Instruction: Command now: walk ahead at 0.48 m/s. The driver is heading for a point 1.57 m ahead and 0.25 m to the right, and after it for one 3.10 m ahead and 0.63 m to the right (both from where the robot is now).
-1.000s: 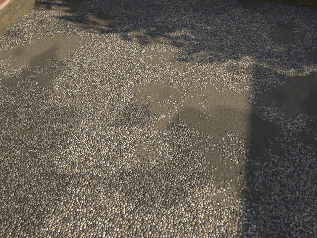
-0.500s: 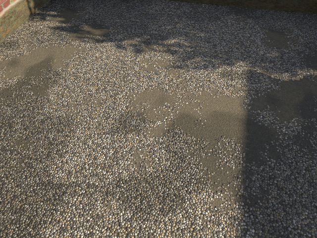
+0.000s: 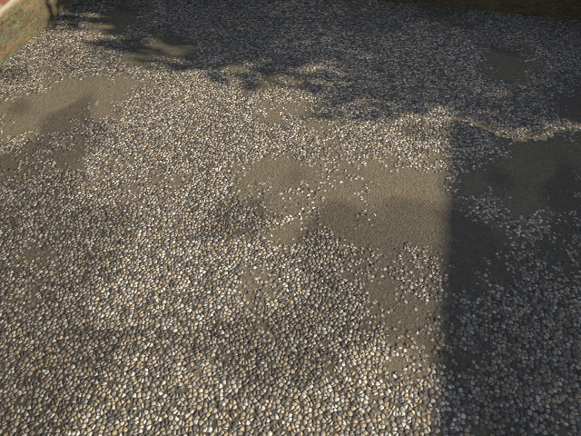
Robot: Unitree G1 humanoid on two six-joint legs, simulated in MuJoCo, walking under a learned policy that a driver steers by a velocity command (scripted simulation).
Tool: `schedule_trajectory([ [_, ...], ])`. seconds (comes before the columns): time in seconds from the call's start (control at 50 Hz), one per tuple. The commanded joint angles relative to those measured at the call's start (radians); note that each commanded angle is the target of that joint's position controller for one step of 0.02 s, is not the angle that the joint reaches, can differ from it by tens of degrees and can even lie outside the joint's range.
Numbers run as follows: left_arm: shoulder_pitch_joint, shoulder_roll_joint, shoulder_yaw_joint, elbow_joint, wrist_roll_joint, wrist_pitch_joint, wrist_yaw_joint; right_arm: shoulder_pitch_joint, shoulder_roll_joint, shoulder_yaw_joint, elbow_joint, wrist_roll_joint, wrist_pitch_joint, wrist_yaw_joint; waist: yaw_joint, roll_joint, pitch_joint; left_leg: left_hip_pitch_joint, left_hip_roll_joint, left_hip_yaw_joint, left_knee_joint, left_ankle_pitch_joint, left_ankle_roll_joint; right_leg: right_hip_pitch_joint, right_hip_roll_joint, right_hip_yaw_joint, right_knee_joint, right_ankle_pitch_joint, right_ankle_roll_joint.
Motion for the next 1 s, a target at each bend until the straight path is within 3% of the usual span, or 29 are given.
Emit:
schedule_trajectory([
  [0.02,-0.040,0.076,0.025,-0.077,0.001,-0.021,0.003,-0.049,-0.069,-0.018,-0.087,-0.002,-0.020,-0.003,0.000,-0.013,-0.112,0.035,0.050,-0.046,-0.093,0.284,0.043,0.024,-0.023,0.028,-0.067,0.275,-0.021],
  [0.04,-0.046,0.059,0.018,-0.082,0.001,-0.021,0.002,-0.074,-0.073,-0.018,-0.090,0.003,-0.017,-0.005,0.006,0.006,-0.064,0.014,0.049,-0.051,-0.100,0.265,0.043,-0.002,-0.019,0.026,-0.073,0.251,-0.020],
  [0.08,-0.052,0.058,0.016,-0.081,0.002,-0.024,0.002,-0.087,-0.070,-0.017,-0.099,0.003,-0.016,-0.006,0.003,0.006,-0.051,0.010,0.050,-0.055,-0.101,0.255,0.045,-0.012,-0.020,0.029,-0.076,0.241,-0.021],
  [0.1,-0.096,0.071,0.019,-0.109,-0.003,-0.014,0.000,-0.127,-0.069,-0.018,-0.119,-0.005,-0.019,0.010,-0.015,0.003,0.000,-0.015,0.055,-0.021,-0.065,0.429,0.043,-0.042,-0.046,0.057,-0.065,0.432,-0.022],
  [0.12,-0.040,0.074,0.025,-0.078,0.002,-0.022,0.003,-0.054,-0.067,-0.016,-0.094,-0.002,-0.020,-0.001,-0.002,-0.012,-0.111,0.029,0.049,-0.046,-0.089,0.282,0.043,0.019,-0.025,0.029,-0.062,0.274,-0.019],
  [0.18,-0.051,0.058,0.017,-0.082,0.003,-0.025,0.002,-0.092,-0.068,-0.015,-0.106,0.003,-0.017,-0.004,0.003,0.007,-0.053,0.008,0.050,-0.055,-0.098,0.256,0.045,-0.013,-0.021,0.029,-0.072,0.241,-0.019],
  [0.2,-0.096,0.071,0.019,-0.109,-0.002,-0.015,0.000,-0.132,-0.066,-0.016,-0.125,-0.005,-0.020,0.011,-0.015,0.004,-0.002,-0.018,0.055,-0.021,-0.062,0.430,0.043,-0.044,-0.046,0.056,-0.061,0.432,-0.019],
  [0.22,-0.039,0.074,0.025,-0.079,0.003,-0.023,0.003,-0.058,-0.064,-0.014,-0.100,-0.002,-0.021,0.000,-0.002,-0.011,-0.113,0.026,0.049,-0.046,-0.086,0.283,0.044,0.018,-0.026,0.029,-0.058,0.272,-0.017],
  [0.3,-0.052,0.060,0.019,-0.084,0.003,-0.026,0.001,-0.096,-0.067,-0.014,-0.113,0.003,-0.017,-0.003,0.004,0.006,-0.046,-0.004,0.050,-0.055,-0.098,0.251,0.044,-0.017,-0.020,0.029,-0.066,0.238,-0.017],
  [0.32,-0.095,0.070,0.019,-0.109,-0.002,-0.015,-0.001,-0.135,-0.065,-0.015,-0.132,-0.006,-0.021,0.013,-0.015,0.006,-0.001,-0.027,0.054,-0.020,-0.058,0.425,0.043,-0.046,-0.049,0.057,-0.057,0.433,-0.018],
  [0.34,-0.037,0.075,0.026,-0.079,0.003,-0.024,0.002,-0.060,-0.062,-0.013,-0.106,-0.002,-0.023,0.001,-0.002,-0.011,-0.119,0.023,0.048,-0.046,-0.083,0.278,0.044,0.020,-0.028,0.031,-0.054,0.274,-0.016],
  [0.36,-0.043,0.060,0.020,-0.084,0.003,-0.025,0.001,-0.084,-0.067,-0.014,-0.109,0.002,-0.022,-0.001,0.006,0.006,-0.074,0.006,0.048,-0.049,-0.090,0.261,0.044,-0.003,-0.022,0.028,-0.061,0.251,-0.015],
  [0.42,-0.053,0.060,0.019,-0.084,0.003,-0.026,0.001,-0.098,-0.066,-0.013,-0.118,0.003,-0.018,-0.002,0.004,0.004,-0.047,-0.008,0.049,-0.054,-0.094,0.249,0.044,-0.017,-0.021,0.030,-0.063,0.240,-0.017],
  [0.44,-0.097,0.070,0.019,-0.109,-0.001,-0.015,-0.001,-0.136,-0.064,-0.014,-0.136,-0.006,-0.022,0.014,-0.015,0.005,-0.001,-0.031,0.053,-0.019,-0.055,0.423,0.042,-0.046,-0.049,0.058,-0.054,0.435,-0.018],
  [0.46,-0.038,0.074,0.026,-0.079,0.003,-0.025,0.002,-0.060,-0.061,-0.012,-0.110,-0.003,-0.025,0.002,-0.002,-0.012,-0.120,0.019,0.048,-0.044,-0.080,0.276,0.043,0.021,-0.029,0.032,-0.051,0.276,-0.016],
  [0.54,-0.054,0.060,0.019,-0.085,0.003,-0.026,0.000,-0.097,-0.065,-0.012,-0.121,0.003,-0.019,-0.001,0.004,0.003,-0.048,-0.012,0.049,-0.052,-0.092,0.247,0.043,-0.016,-0.022,0.031,-0.061,0.242,-0.017],
  [0.56,-0.098,0.070,0.019,-0.110,-0.001,-0.015,-0.002,-0.135,-0.063,-0.013,-0.139,-0.006,-0.023,0.014,-0.015,0.004,-0.001,-0.035,0.053,-0.018,-0.053,0.421,0.042,-0.046,-0.050,0.060,-0.052,0.438,-0.018],
  [0.58,-0.040,0.074,0.026,-0.080,0.003,-0.025,0.001,-0.060,-0.060,-0.012,-0.113,-0.003,-0.025,0.002,-0.002,-0.013,-0.121,0.016,0.048,-0.043,-0.078,0.274,0.042,0.021,-0.029,0.033,-0.049,0.278,-0.016],
  [0.64,-0.054,0.058,0.018,-0.084,0.003,-0.027,0.000,-0.097,-0.063,-0.012,-0.123,0.003,-0.022,-0.001,0.004,0.004,-0.059,-0.007,0.049,-0.050,-0.087,0.247,0.044,-0.012,-0.024,0.033,-0.061,0.245,-0.017],
  [0.66,-0.100,0.071,0.020,-0.111,-0.001,-0.016,-0.002,-0.136,-0.061,-0.013,-0.140,-0.006,-0.025,0.014,-0.015,0.002,-0.004,-0.032,0.054,-0.017,-0.052,0.422,0.041,-0.046,-0.048,0.060,-0.051,0.437,-0.018],
  [0.68,-0.043,0.073,0.026,-0.081,0.003,-0.024,0.001,-0.061,-0.060,-0.012,-0.114,-0.002,-0.025,0.002,-0.002,-0.014,-0.118,0.012,0.048,-0.042,-0.077,0.273,0.042,0.018,-0.028,0.032,-0.048,0.276,-0.016],
  [0.74,-0.046,0.056,0.017,-0.081,0.004,-0.026,0.000,-0.087,-0.061,-0.011,-0.120,0.003,-0.022,-0.001,0.003,0.005,-0.062,-0.006,0.051,-0.054,-0.093,0.230,0.045,-0.012,-0.025,0.036,-0.066,0.229,-0.018],
  [0.76,-0.090,0.067,0.018,-0.106,0.001,-0.015,-0.003,-0.120,-0.059,-0.011,-0.135,-0.007,-0.025,0.014,-0.015,0.006,-0.001,-0.028,0.057,-0.028,-0.065,0.396,0.045,-0.051,-0.050,0.066,-0.062,0.409,-0.019],
  [0.78,-0.077,0.074,0.021,-0.098,0.005,-0.012,-0.004,-0.082,-0.054,-0.010,-0.121,-0.016,-0.028,0.019,-0.023,0.000,-0.050,-0.004,0.062,-0.033,-0.074,0.414,0.047,-0.028,-0.057,0.068,-0.057,0.433,-0.019],
  [0.8,-0.002,0.060,0.019,-0.060,0.006,-0.021,-0.002,-0.015,-0.051,-0.006,-0.086,0.001,-0.028,0.005,0.001,-0.004,-0.142,0.039,0.068,-0.071,-0.125,0.226,0.047,0.036,-0.034,0.041,-0.088,0.214,-0.012],
  [0.82,-0.015,0.045,0.012,-0.062,0.007,-0.021,-0.004,-0.054,-0.056,-0.005,-0.090,0.007,-0.024,0.002,0.010,0.012,-0.052,0.002,0.068,-0.084,-0.154,0.189,0.047,0.001,-0.029,0.047,-0.123,0.167,-0.012],
  [0.84,-0.091,0.044,0.006,-0.095,0.005,-0.014,-0.005,-0.114,-0.048,-0.004,-0.115,-0.003,-0.026,0.015,-0.015,0.014,0.023,-0.004,0.076,-0.065,-0.139,0.372,0.046,-0.056,-0.055,0.072,-0.126,0.352,-0.010],
  [0.86,-0.079,0.045,0.007,-0.083,0.009,-0.014,-0.007,-0.086,-0.035,0.000,-0.101,-0.011,-0.028,0.020,-0.021,0.006,-0.035,0.040,0.092,-0.079,-0.170,0.404,0.045,-0.027,-0.061,0.073,-0.143,0.370,-0.005],
  [1.0,-0.020,0.075,0.017,-0.024,0.001,-0.023,-0.006,-0.029,-0.065,-0.016,-0.032,-0.005,-0.035,0.019,-0.007,-0.001,-0.068,0.126,0.114,-0.105,-0.288,0.414,0.039,0.076,-0.081,0.095,-0.271,0.410,0.000],
])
